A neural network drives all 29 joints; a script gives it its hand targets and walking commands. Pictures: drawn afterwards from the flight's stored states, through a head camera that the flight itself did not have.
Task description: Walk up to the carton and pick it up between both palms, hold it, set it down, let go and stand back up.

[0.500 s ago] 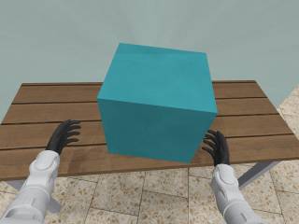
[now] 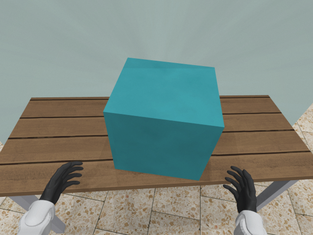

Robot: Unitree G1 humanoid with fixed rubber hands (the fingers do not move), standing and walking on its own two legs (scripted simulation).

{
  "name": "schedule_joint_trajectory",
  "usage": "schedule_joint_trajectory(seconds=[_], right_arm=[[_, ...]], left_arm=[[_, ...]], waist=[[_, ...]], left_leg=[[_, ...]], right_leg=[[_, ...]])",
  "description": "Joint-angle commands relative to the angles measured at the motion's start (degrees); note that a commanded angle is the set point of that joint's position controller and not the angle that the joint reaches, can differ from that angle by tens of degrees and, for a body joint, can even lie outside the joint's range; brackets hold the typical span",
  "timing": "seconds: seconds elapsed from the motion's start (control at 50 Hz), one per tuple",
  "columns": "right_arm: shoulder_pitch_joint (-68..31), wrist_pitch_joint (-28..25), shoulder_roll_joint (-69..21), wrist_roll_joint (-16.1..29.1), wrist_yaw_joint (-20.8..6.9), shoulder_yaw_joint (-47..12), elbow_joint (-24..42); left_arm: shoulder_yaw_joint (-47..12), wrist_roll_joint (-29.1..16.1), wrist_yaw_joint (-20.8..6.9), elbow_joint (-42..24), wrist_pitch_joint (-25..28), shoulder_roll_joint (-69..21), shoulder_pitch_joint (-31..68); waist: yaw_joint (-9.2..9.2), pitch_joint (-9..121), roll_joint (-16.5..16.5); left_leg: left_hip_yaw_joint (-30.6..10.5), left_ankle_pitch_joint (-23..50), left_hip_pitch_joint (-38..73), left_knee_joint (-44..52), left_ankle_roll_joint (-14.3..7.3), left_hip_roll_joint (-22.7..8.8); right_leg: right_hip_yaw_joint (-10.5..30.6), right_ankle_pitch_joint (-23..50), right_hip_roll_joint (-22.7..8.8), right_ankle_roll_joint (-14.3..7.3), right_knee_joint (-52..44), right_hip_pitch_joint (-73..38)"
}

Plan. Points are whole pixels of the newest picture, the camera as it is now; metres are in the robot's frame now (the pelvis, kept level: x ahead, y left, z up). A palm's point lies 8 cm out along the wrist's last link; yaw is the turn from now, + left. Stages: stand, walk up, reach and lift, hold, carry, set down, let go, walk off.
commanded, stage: set down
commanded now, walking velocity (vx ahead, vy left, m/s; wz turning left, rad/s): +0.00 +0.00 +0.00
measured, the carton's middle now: (163, 119) +0.47 -0.02 +0.00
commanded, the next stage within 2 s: let go in 1.74 s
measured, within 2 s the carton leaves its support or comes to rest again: neither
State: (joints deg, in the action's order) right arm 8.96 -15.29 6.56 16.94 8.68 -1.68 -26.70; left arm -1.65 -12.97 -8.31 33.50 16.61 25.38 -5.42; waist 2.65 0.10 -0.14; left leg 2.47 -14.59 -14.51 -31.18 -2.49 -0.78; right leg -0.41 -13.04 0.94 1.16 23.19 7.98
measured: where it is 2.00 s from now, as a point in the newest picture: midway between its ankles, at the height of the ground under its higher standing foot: outside the picture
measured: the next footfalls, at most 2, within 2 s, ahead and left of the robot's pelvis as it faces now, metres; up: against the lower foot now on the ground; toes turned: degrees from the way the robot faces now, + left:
none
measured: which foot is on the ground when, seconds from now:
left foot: down 0.00-1.00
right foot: down 0.00-1.00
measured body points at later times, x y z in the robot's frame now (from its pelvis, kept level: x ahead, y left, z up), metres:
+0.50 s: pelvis +0.00 +0.00 +0.00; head +0.00 +0.02 +0.45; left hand +0.21 +0.27 -0.03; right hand +0.20 -0.22 -0.02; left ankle +0.03 +0.08 -0.74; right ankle +0.00 -0.14 -0.74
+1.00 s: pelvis +0.02 -0.02 +0.00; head +0.02 -0.01 +0.45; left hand +0.20 +0.24 -0.04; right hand +0.21 -0.23 -0.03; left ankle +0.03 +0.08 -0.74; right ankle +0.00 -0.14 -0.74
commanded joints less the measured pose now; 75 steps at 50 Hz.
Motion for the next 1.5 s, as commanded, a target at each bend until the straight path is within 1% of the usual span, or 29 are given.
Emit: schedule_joint_trajectory(seconds=[0.0,0.04,0.12,0.2,0.26,0.28,0.36,0.4,0.52,0.54,0.62,0.66,0.72,0.76,0.8,0.86,0.88,0.94,0.98,1.0,1.04,1.14,1.24,1.26,1.3,1.34,1.38,1.42,1.48], right_arm=[[1.4,-1.6,4.2,-2.3,0.6,0.1,19.7],[3.0,-1.7,3.7,-2.8,0.7,0.1,21.2],[4.2,-1.5,3.1,-3.5,0.2,0.3,21.1],[4.3,-1.3,2.9,-4.5,-0.4,1.7,21.4],[4.0,-0.9,3.1,-5.2,-1.0,3.1,20.1],[3.6,-0.8,3.2,-5.4,-1.3,3.3,20.0],[3.1,0.4,3.8,-6.2,-1.9,4.2,18.4],[2.3,1.0,4.0,-6.5,-2.4,4.5,17.7],[0.5,2.4,4.5,-7.4,-3.4,5.1,16.9],[0.3,2.5,5.2,-7.5,-3.7,5.3,16.0],[0.6,2.6,5.6,-7.9,-4.2,5.1,15.6],[0.9,2.8,5.8,-8.0,-4.5,5.1,13.6],[2.4,2.5,5.8,-7.9,-4.6,4.5,12.9],[3.4,2.4,5.5,-8.0,-4.5,3.8,11.9],[3.6,2.3,6.1,-8.2,-4.7,3.6,10.4],[4.5,1.9,5.6,-8.4,-4.6,2.5,10.2],[4.5,1.9,6.3,-8.6,-4.8,2.7,8.5],[5.2,1.7,5.8,-8.7,-4.7,1.9,7.5],[4.6,1.8,6.3,-9.2,-5.0,1.9,5.4],[4.9,1.8,5.9,-9.2,-5.0,1.6,5.2],[4.0,2.1,6.5,-9.6,-5.4,1.9,3.6],[2.4,2.2,7.0,-10.4,-5.7,2.4,2.6],[1.1,2.5,7.0,-11.6,-6.1,3.0,2.3],[0.8,2.6,7.3,-11.9,-6.3,3.1,1.4],[0.4,2.7,7.1,-12.4,-6.3,3.3,1.6],[-0.4,3.1,7.6,-12.8,-6.7,3.5,0.2],[0.2,3.3,7.6,-12.9,-6.8,3.5,0.2],[-0.6,3.4,8.6,-13.1,-7.4,4.1,-1.6],[-0.4,3.3,8.4,-13.5,-7.6,4.4,-1.7]], left_arm=[[5.1,-8.0,-0.9,-15.3,1.7,11.8,0.8],[5.4,-8.3,-1.0,-16.6,2.2,12.1,-1.1],[5.1,-8.1,-0.5,-18.0,2.5,11.6,-2.4],[4.2,-7.8,0.0,-19.1,2.5,10.8,-3.0],[3.1,-7.4,0.6,-19.5,2.1,9.8,-3.4],[3.0,-7.0,0.8,-19.8,1.9,9.3,-3.6],[2.5,-5.9,1.2,-18.4,0.4,8.2,-4.0],[2.6,-5.3,1.4,-17.0,-0.5,7.5,-4.0],[2.2,-4.2,2.2,-18.0,-2.4,6.4,-2.5],[2.4,-3.6,2.5,-17.7,-2.8,6.1,-2.8],[2.8,-2.9,2.8,-18.1,-3.7,5.3,-4.2],[3.1,-2.2,2.8,-17.9,-4.3,4.6,-4.7],[3.8,-1.4,2.6,-18.0,-5.0,4.0,-7.0],[4.2,-0.8,2.3,-17.6,-5.3,3.7,-7.8],[4.9,0.3,2.3,-17.1,-5.8,3.1,-8.5],[5.6,1.1,2.1,-17.1,-6.0,3.3,-9.2],[5.9,1.9,2.3,-16.7,-6.2,2.7,-9.6],[6.5,2.7,2.1,-16.7,-6.4,2.8,-9.7],[6.8,3.8,2.5,-16.0,-6.7,2.2,-9.4],[7.0,3.9,2.5,-15.7,-6.7,2.3,-9.6],[7.1,4.5,2.9,-15.0,-7.4,1.7,-9.2],[6.9,5.3,3.5,-13.5,-9.0,1.0,-8.1],[6.4,5.6,4.1,-12.2,-11.0,0.6,-7.1],[6.5,6.1,4.4,-11.8,-11.5,0.1,-6.8],[6.3,5.9,4.5,-11.6,-12.0,0.4,-6.3],[6.0,6.5,4.8,-10.7,-12.8,-0.3,-5.8],[6.1,6.8,5.0,-11.0,-13.4,-0.5,-6.1],[5.9,7.6,5.6,-10.6,-14.1,-1.6,-5.9],[5.8,7.9,6.0,-10.8,-15.0,-1.8,-6.1]], waist=[[-6.13,5.0,4.2],[-6.31,4.7,4.0],[-6.95,3.8,4.9],[-6.14,4.1,5.0],[-5.35,3.6,6.0],[-5.45,3.5,6.4],[-4.58,2.5,6.6],[-4.57,2.2,6.7],[-4.14,2.3,7.0],[-4.42,2.3,7.9],[-4.62,3.1,7.3],[-4.52,2.9,7.5],[-5.00,3.8,7.1],[-4.85,3.9,6.5],[-5.19,4.1,7.0],[-5.39,4.5,5.7],[-5.64,4.2,6.6],[-5.83,4.3,6.0],[-6.19,4.2,6.9],[-6.15,3.7,6.3],[-6.31,3.2,7.0],[-6.18,2.4,6.7],[-5.81,1.5,5.0],[-6.07,1.4,5.2],[-5.87,1.6,3.9],[-5.67,0.8,4.3],[-5.74,1.1,4.3],[-5.96,1.2,5.5],[-5.78,1.4,4.9]], left_leg=[[-3.3,13.9,14.1,8.2,4.8,0.2],[-3.2,14.5,14.0,8.0,4.6,0.3],[-3.7,12.0,13.3,8.5,4.5,-0.3],[-4.1,9.6,12.9,9.0,4.4,-0.9],[-4.8,7.5,12.3,10.1,4.8,-1.7],[-5.0,6.9,11.8,10.6,4.9,-1.9],[-5.4,4.3,10.6,12.0,5.0,-2.4],[-5.1,3.2,10.1,12.6,5.0,-2.3],[-5.2,2.1,9.5,13.2,5.3,-2.8],[-5.2,2.6,9.7,13.3,5.6,-2.8],[-4.6,6.9,10.9,12.3,6.0,-2.5],[-4.3,9.1,11.8,11.8,6.2,-2.2],[-3.6,14.5,13.9,10.5,6.5,-1.7],[-3.3,17.3,15.1,9.8,6.5,-1.3],[-3.2,19.2,15.6,9.4,6.7,-1.1],[-2.8,21.4,16.5,9.0,6.4,-0.8],[-2.8,22.5,16.6,9.0,6.7,-0.7],[-2.5,24.2,17.4,8.5,6.6,-0.5],[-2.5,23.9,17.2,8.8,6.8,-0.5],[-2.5,23.8,17.0,8.8,6.7,-0.5],[-2.4,23.0,16.9,9.2,6.8,-0.6],[-1.6,19.9,16.4,9.8,6.6,-0.4],[-0.8,17.2,15.4,10.4,6.2,-0.2],[-0.8,16.7,15.3,10.6,6.3,-0.2],[-0.4,16.0,15.1,10.5,5.9,-0.1],[-0.5,15.2,14.9,10.8,6.0,-0.2],[-0.1,15.7,15.2,10.8,6.0,-0.1],[-0.2,16.4,15.5,10.9,6.5,-0.2],[0.0,16.9,15.8,10.8,6.6,-0.2]], right_leg=[[2.3,2.1,0.1,-4.1,-6.2,3.9],[2.5,2.2,-0.1,-4.1,-6.1,4.1],[2.5,-0.7,-0.2,-4.4,-5.8,4.9],[2.5,-2.0,-0.3,-4.4,-5.3,4.8],[2.5,-2.9,0.0,-4.6,-5.0,4.5],[2.2,-3.0,0.1,-4.6,-4.7,4.2],[2.2,-3.7,0.4,-4.5,-4.6,3.1],[2.2,-4.4,0.3,-4.5,-4.7,2.6],[2.2,-4.2,0.3,-4.5,-4.2,2.3],[2.0,-4.2,0.5,-4.6,-4.1,2.2],[2.0,-1.9,0.6,-4.8,-4.3,2.2],[2.0,-1.2,0.7,-4.9,-4.6,2.4],[2.0,1.5,0.8,-5.0,-5.1,2.3],[2.0,3.3,0.7,-4.8,-5.5,2.1],[1.8,4.2,1.0,-4.7,-5.6,2.1],[1.8,6.5,0.9,-4.1,-5.8,1.3],[1.6,7.0,1.1,-4.3,-5.7,1.5],[1.7,8.9,1.0,-3.9,-6.1,1.2],[1.5,8.6,1.2,-3.9,-5.9,1.5],[1.7,8.7,1.1,-3.9,-6.0,1.2],[1.4,7.7,1.2,-4.1,-6.0,1.9],[1.0,5.8,1.1,-4.0,-6.5,2.6],[0.6,4.6,0.9,-3.6,-6.8,2.9],[0.5,4.0,1.1,-3.8,-6.7,3.1],[0.4,4.1,1.0,-3.5,-6.8,3.4],[0.1,3.6,1.1,-3.6,-6.9,3.8],[0.0,4.3,1.0,-3.4,-6.9,3.6],[-0.3,4.0,1.4,-3.8,-6.9,3.9],[-0.6,4.4,1.4,-3.8,-7.1,3.5]])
